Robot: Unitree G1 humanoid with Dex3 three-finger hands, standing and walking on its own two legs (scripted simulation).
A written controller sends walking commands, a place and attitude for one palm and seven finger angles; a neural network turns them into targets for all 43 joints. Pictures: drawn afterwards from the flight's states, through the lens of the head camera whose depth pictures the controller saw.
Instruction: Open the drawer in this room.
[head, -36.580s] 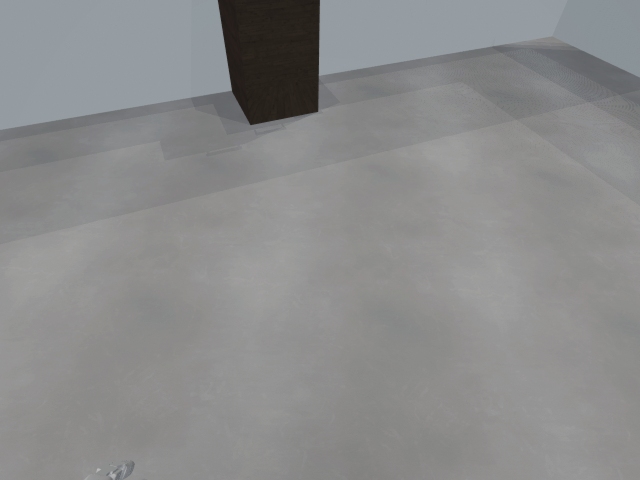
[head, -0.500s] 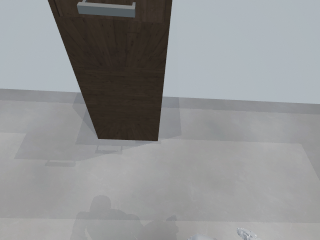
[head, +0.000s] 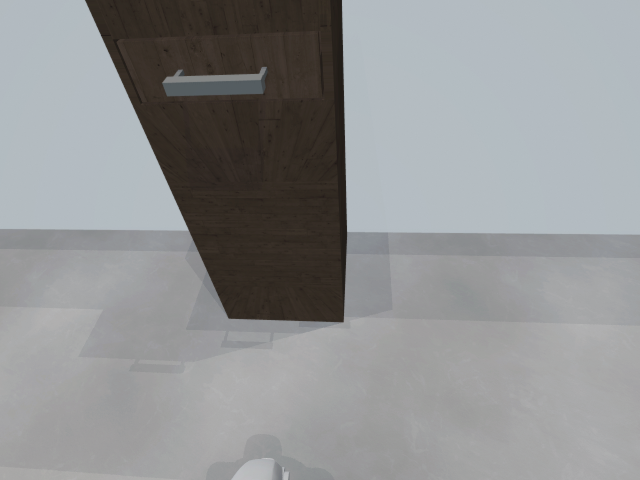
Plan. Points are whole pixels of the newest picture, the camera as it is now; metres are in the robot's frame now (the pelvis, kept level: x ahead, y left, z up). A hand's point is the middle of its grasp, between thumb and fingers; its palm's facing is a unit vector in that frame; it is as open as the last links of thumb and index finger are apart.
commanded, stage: take the last steps up to it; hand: left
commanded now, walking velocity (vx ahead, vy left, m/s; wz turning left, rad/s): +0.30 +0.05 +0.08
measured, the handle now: (217, 79) +0.77 +0.23 +0.16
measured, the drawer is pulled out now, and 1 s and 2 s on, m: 0.00 0.00 0.00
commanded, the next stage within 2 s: come to a stop and stand still in 0.46 s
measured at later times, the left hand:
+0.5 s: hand out of the picture +0.13 +0.25 -0.19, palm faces +0.09 -0.98 -0.15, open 7.4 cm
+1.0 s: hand (197, 383) +0.31 +0.25 -0.18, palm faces +0.04 -0.97 -0.25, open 7.3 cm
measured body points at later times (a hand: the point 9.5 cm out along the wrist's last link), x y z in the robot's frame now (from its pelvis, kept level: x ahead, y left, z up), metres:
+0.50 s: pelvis +0.16 +0.08 -0.01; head +0.18 +0.10 +0.44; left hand +0.13 +0.30 -0.18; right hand +0.26 -0.14 -0.15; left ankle +0.16 +0.16 -0.75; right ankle +0.12 -0.04 -0.66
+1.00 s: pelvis +0.23 +0.07 -0.02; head +0.29 +0.05 +0.43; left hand +0.31 +0.30 -0.16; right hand +0.25 -0.16 -0.19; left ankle +0.18 +0.20 -0.68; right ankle +0.31 -0.04 -0.75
